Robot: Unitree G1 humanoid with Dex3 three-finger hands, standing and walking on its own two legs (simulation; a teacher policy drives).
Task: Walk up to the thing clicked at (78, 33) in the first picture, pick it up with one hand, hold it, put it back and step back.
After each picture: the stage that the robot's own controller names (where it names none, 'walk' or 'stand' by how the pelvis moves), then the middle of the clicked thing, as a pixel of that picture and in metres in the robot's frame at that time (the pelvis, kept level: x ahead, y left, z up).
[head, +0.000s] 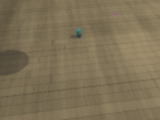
stand; (78, 33) +1.63 +0.07 -0.72
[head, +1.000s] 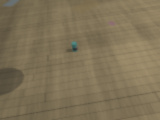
walk; (74, 46) +1.50 +0.23 -0.71
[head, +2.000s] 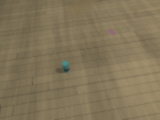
walk; (65, 66) +1.01 +0.27 -0.72
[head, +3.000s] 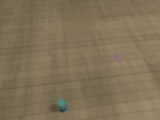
walk; (62, 106) +0.60 +0.22 -0.71
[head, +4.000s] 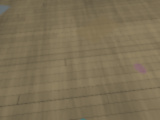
walk; out of the picture +0.45 +0.04 -0.67
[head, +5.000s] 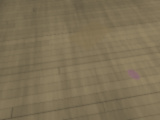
stand; out of the picture +0.37 +0.05 -0.72
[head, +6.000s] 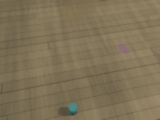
walk; (72, 109) +0.45 +0.05 -0.70
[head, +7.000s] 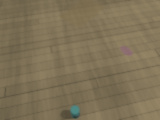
walk; (75, 112) +0.45 +0.09 -0.68
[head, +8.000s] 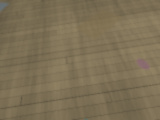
stand; out of the picture +0.40 +0.06 -0.70
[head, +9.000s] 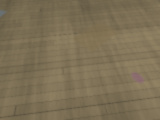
stand; out of the picture +0.38 +0.05 -0.72
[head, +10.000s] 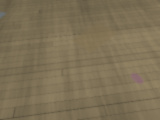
stand; out of the picture +0.37 +0.06 -0.72
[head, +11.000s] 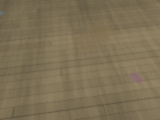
go down; out of the picture +0.36 +0.06 -0.72
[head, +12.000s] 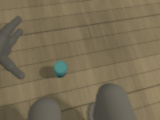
go down; (60, 69) +0.46 +0.01 -0.39
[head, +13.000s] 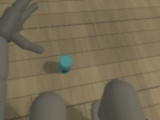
go down; (65, 64) +0.49 +0.01 -0.34
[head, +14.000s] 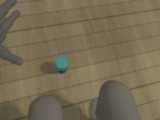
go down; (61, 65) +0.48 +0.01 -0.37
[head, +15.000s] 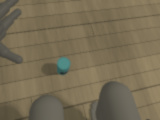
go down; (63, 66) +0.48 +0.01 -0.37
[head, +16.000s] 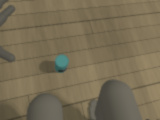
go down; (61, 64) +0.49 +0.01 -0.36
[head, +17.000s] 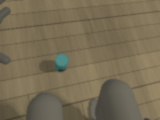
go down; (61, 63) +0.49 +0.01 -0.35
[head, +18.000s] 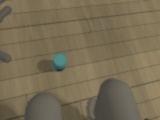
go down; (59, 63) +0.49 +0.01 -0.35
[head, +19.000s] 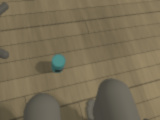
go down; (58, 64) +0.49 +0.01 -0.35
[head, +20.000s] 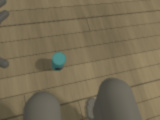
go down; (58, 62) +0.49 +0.01 -0.35
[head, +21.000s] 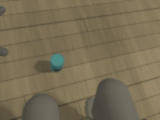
go down; (56, 63) +0.49 +0.02 -0.36
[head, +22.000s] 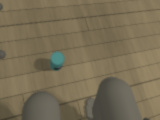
go down; (56, 61) +0.49 +0.02 -0.34
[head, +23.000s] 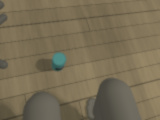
go down; (58, 62) +0.49 +0.01 -0.35
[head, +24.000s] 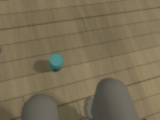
go down; (55, 63) +0.49 +0.02 -0.35
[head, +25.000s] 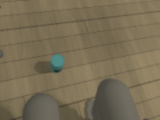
go down; (57, 64) +0.49 +0.01 -0.35
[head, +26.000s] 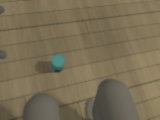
go down; (57, 64) +0.49 +0.01 -0.35
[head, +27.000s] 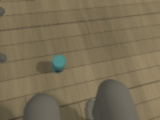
go down; (58, 64) +0.49 +0.01 -0.36
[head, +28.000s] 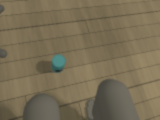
go down; (58, 64) +0.49 +0.01 -0.36
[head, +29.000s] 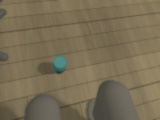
go down; (59, 65) +0.49 +0.01 -0.36
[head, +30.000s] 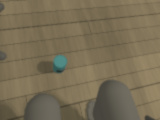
go down; (59, 64) +0.48 +0.01 -0.36
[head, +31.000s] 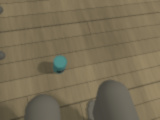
go down; (59, 65) +0.49 +0.01 -0.37
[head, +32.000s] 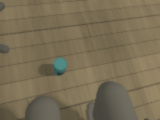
go down; (59, 67) +0.48 +0.01 -0.37
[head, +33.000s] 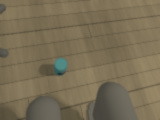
go down; (60, 67) +0.48 +0.01 -0.37
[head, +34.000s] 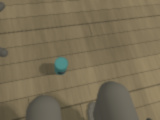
go down; (60, 66) +0.48 +0.01 -0.37
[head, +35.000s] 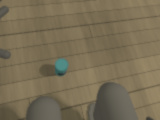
go down; (61, 67) +0.48 +0.01 -0.37
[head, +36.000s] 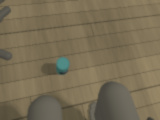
go down; (62, 66) +0.48 +0.01 -0.37
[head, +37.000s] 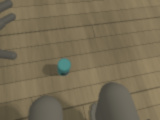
go down; (63, 67) +0.48 +0.00 -0.38
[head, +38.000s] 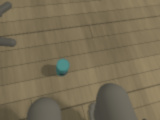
go down; (62, 68) +0.48 +0.00 -0.39
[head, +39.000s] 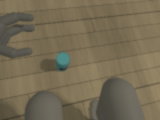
hold; (62, 62) +0.49 +0.01 -0.33
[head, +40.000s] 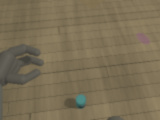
hold; (80, 101) +0.44 +0.01 -0.55
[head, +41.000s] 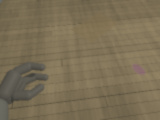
hold; out of the picture +0.38 +0.02 -0.68
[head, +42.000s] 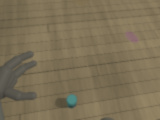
go down; (71, 101) +0.42 +0.02 -0.58
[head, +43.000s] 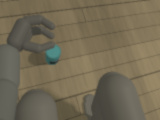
hold; (52, 55) +0.50 +0.02 -0.30
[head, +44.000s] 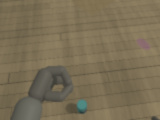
crouch; (82, 107) +0.43 +0.01 -0.57
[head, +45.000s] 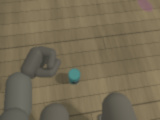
crouch; (74, 76) +0.47 +0.00 -0.43
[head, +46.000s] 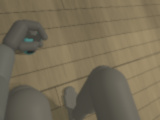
lower; (30, 43) +0.51 +0.04 -0.30
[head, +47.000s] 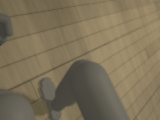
lower; out of the picture +0.51 +0.07 -0.32
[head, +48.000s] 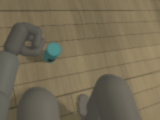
hold; (51, 53) +0.51 +0.03 -0.32
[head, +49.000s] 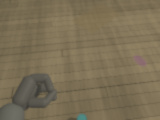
hold; out of the picture +0.42 +0.01 -0.64
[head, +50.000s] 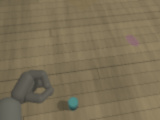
crouch; (73, 104) +0.43 +0.02 -0.60
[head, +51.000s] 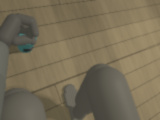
rest; (26, 41) +0.52 +0.04 -0.28
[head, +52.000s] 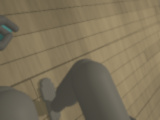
lower; out of the picture +0.52 +0.06 -0.31
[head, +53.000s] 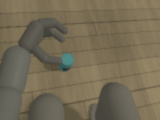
hold; (66, 62) +0.50 -0.01 -0.36
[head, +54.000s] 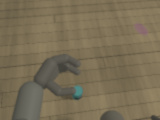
crouch; (77, 93) +0.45 +0.00 -0.53
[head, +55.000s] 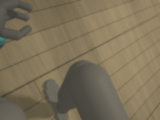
rest; out of the picture +0.52 +0.06 -0.30
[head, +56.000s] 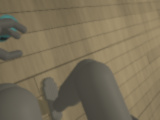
hold; (4, 29) +0.53 +0.06 -0.31
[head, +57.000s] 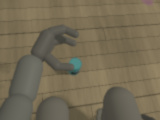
hold; (74, 67) +0.50 -0.02 -0.38
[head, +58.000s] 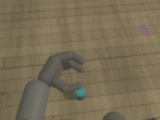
crouch; (80, 93) +0.46 +0.00 -0.54
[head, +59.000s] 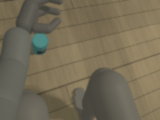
rest; (39, 44) +0.52 +0.01 -0.30
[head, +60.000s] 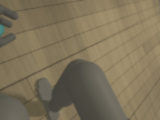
rest; out of the picture +0.53 +0.07 -0.31
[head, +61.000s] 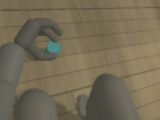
hold; (51, 51) +0.52 +0.01 -0.32
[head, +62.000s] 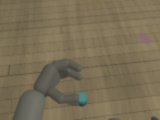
crouch; (82, 99) +0.45 +0.00 -0.56
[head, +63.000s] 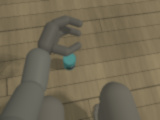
crouch; (69, 61) +0.50 -0.02 -0.38
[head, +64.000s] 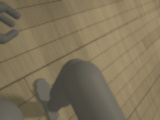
rest; out of the picture +0.53 +0.07 -0.31
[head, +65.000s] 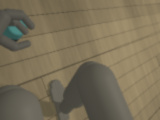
hold; (14, 31) +0.53 +0.05 -0.31
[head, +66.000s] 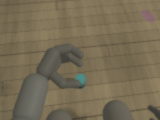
hold; (80, 81) +0.48 -0.01 -0.48
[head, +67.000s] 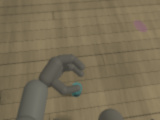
crouch; (76, 90) +0.46 -0.01 -0.53
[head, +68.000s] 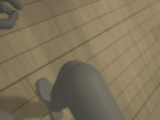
rest; out of the picture +0.53 +0.06 -0.31
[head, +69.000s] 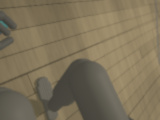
hold; out of the picture +0.54 +0.06 -0.31
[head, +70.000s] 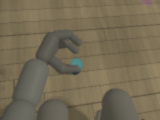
hold; (75, 67) +0.50 -0.03 -0.40
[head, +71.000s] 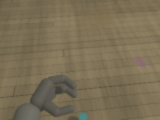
crouch; (83, 119) +0.43 -0.01 -0.65
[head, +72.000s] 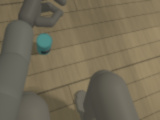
rest; (44, 44) +0.53 +0.00 -0.31
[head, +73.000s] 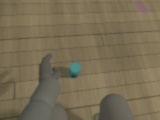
walk; (74, 70) +0.51 -0.04 -0.43
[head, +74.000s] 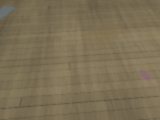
stand; out of the picture +0.43 -0.01 -0.66
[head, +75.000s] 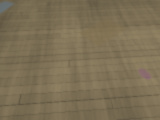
stand; out of the picture +0.42 -0.02 -0.66
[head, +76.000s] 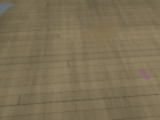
stand; out of the picture +0.43 -0.02 -0.66
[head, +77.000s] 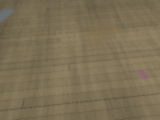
stand; out of the picture +0.44 +0.01 -0.71
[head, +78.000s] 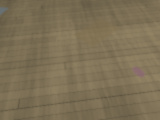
stand; out of the picture +0.43 +0.02 -0.71
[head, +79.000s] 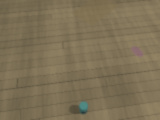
walk; (83, 108) +0.47 +0.00 -0.70
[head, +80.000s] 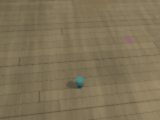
walk; (79, 82) +0.71 +0.00 -0.71
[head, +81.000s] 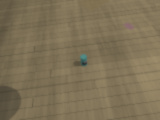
stand; (83, 60) +1.05 +0.09 -0.70
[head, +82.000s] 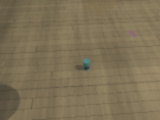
stand; (86, 64) +1.02 +0.00 -0.71
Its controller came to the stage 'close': no
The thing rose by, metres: 0.00
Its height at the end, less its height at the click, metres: +0.00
